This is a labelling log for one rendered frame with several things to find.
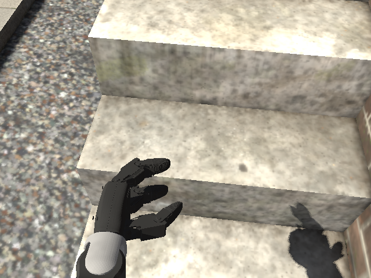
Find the robot left forearm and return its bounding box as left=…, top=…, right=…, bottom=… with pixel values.
left=76, top=232, right=127, bottom=278

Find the left robot hand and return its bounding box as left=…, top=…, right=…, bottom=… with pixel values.
left=92, top=158, right=183, bottom=241

